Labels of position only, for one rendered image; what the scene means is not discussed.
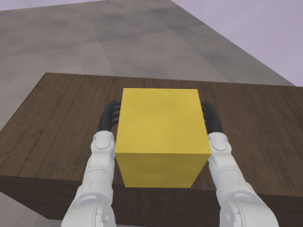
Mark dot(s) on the robot right upper arm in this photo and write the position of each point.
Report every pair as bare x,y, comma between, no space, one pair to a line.
237,213

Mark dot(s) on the carton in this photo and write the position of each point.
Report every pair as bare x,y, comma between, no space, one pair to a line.
161,139

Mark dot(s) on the left robot forearm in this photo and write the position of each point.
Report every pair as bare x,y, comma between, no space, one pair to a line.
99,172

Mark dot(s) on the robot left upper arm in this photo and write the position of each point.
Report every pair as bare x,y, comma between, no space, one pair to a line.
96,214

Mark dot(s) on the robot left hand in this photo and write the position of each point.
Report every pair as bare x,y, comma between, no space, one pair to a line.
105,122

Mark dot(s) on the right robot forearm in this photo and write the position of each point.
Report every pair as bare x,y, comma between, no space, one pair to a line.
226,174

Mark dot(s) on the robot right hand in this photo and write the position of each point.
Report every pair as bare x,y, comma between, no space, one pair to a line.
212,123

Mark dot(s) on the pedestal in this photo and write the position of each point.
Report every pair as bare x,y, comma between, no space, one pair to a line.
46,145

